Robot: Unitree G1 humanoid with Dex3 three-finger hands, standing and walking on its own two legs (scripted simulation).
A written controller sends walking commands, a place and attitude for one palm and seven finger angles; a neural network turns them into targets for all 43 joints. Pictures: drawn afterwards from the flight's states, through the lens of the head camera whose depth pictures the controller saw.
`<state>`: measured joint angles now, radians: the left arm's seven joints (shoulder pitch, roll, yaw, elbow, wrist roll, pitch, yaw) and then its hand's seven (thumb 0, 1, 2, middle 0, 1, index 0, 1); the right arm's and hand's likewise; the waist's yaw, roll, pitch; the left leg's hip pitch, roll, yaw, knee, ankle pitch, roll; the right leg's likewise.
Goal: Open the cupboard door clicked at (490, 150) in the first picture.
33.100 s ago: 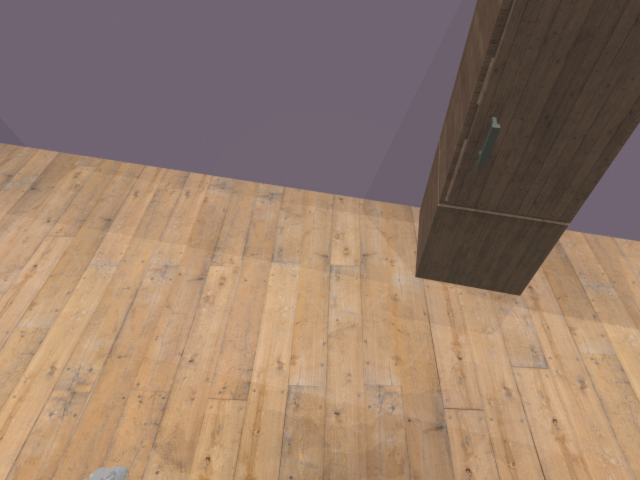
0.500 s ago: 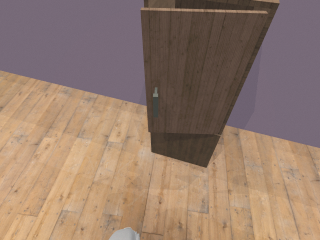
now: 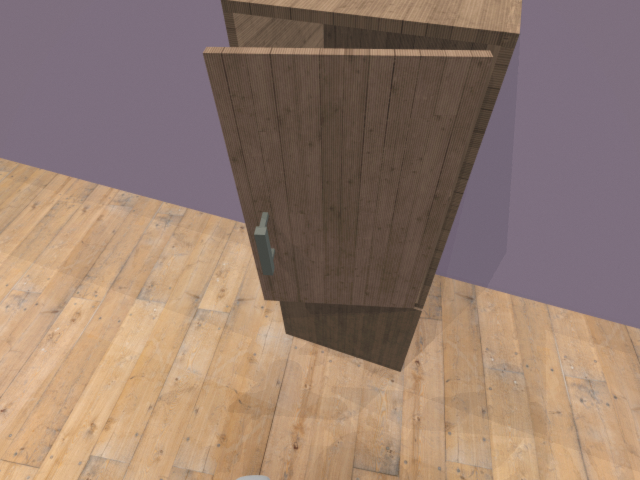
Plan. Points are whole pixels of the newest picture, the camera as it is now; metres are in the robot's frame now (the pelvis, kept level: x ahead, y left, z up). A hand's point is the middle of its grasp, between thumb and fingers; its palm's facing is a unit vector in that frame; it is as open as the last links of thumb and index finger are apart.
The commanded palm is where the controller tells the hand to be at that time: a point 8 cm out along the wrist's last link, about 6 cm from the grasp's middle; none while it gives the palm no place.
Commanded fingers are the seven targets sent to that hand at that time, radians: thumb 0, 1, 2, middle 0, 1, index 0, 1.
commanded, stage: shuffle to correct the standing spot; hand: left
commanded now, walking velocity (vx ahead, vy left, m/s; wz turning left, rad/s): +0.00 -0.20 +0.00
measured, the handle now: (266, 244) +0.53 +0.14 -0.09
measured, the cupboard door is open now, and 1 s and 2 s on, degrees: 16 16 16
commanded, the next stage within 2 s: come to a stop and stand still in 0.04 s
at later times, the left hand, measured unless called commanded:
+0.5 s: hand out of the picture +0.07 +0.11 -0.16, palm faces +0.04 -0.97 -0.26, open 7.3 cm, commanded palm none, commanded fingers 0.00 0.90 0.90 -0.20 -0.30 -0.20 -0.30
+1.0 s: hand out of the picture +0.02 +0.15 -0.16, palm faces +0.05 -0.98 -0.18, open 7.4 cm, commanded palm none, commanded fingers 0.00 0.90 0.90 -0.20 -0.30 -0.20 -0.30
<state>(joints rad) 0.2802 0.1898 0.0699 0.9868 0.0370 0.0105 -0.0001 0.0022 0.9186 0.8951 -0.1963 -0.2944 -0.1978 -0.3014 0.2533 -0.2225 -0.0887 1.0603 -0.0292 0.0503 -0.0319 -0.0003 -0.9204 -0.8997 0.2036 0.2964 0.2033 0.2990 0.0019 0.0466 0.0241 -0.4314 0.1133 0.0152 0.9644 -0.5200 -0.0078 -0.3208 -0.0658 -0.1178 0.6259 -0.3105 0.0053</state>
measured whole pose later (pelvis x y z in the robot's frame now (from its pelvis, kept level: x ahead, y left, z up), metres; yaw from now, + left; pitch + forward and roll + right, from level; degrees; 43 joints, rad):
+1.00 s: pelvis +0.01 -0.04 +0.02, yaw -1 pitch +0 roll -1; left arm 0.28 0.21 0.06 1.05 0.03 0.04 0.01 0.00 0.91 0.89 -0.20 -0.29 -0.20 -0.30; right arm 0.26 -0.14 -0.02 1.04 -0.03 0.00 -0.03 0.00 -0.93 -0.90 0.20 0.30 0.20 0.30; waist 0.01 -0.05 0.01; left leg -0.17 0.01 0.03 0.43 -0.26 0.03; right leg -0.39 -0.05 -0.03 0.85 -0.39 0.02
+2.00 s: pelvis -0.04 -0.05 -0.03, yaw +1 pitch +7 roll +1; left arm 0.30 0.17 0.09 0.25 -0.20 -0.45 -0.08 0.02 0.81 0.84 -0.20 -0.37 -0.20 -0.38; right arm 0.24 -0.27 -0.03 0.69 0.01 -0.32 -0.04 0.01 -0.91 -0.90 0.20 0.30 0.20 0.30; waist -0.03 0.00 -0.11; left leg -0.61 -0.01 0.02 0.87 -0.38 0.00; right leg -0.64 -0.05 -0.05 0.89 -0.37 -0.02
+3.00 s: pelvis -0.03 -0.04 -0.10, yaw +0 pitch +19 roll -3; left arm 0.19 0.34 0.35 0.22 -0.35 -0.42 -0.45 -0.01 -0.37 0.35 -0.29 -1.11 -0.29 -1.12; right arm 0.21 -0.26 0.00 0.52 0.03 -0.21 -0.05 0.01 -0.91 -0.90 0.20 0.30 0.20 0.30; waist -0.01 0.00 -0.16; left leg -1.06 0.02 -0.03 1.29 -0.57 0.01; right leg -1.04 -0.02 -0.08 1.23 -0.51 -0.01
